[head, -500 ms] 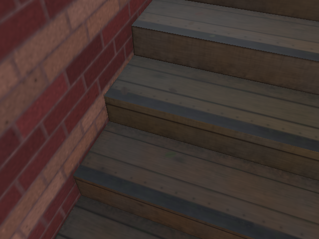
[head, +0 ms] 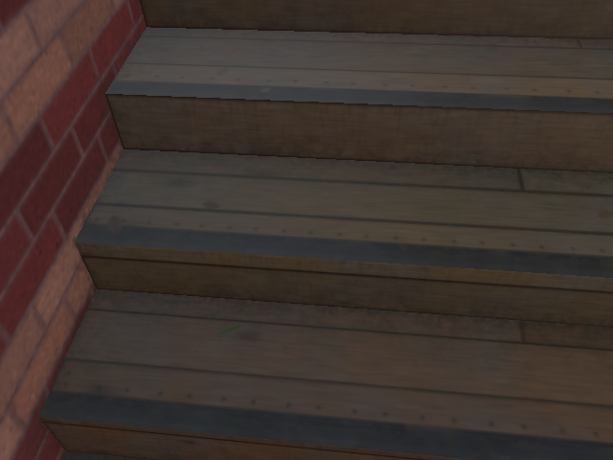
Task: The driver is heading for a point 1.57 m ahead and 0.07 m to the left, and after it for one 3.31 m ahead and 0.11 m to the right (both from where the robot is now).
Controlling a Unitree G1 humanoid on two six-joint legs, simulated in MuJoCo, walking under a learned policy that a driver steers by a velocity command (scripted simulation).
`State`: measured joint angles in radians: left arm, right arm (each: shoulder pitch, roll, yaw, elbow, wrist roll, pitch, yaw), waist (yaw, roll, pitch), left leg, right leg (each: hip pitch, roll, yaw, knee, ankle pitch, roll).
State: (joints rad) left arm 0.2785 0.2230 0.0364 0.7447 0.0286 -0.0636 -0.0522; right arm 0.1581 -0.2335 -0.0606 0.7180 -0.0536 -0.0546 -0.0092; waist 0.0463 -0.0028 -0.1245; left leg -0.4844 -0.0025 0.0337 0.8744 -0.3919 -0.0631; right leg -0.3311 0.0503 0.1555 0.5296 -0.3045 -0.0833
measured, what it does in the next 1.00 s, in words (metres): climbs: left foot, then right foot 0.15 m higher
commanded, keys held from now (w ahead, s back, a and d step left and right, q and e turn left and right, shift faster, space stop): w+e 0.08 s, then w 0.92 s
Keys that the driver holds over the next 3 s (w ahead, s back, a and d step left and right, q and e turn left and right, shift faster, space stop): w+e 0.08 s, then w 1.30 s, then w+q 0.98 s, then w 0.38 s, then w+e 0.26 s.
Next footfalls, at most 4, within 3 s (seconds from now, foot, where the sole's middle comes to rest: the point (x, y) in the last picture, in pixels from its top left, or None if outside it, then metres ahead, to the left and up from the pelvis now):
0.06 left None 0.01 0.13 -0.78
0.46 right None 0.29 -0.11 -0.63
0.94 left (317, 370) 0.60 0.05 -0.48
1.46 right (450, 216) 0.86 -0.20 -0.34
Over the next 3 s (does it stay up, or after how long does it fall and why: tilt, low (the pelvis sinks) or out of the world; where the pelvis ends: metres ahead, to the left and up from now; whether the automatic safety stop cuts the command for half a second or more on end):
stays up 1.45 0.01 0.72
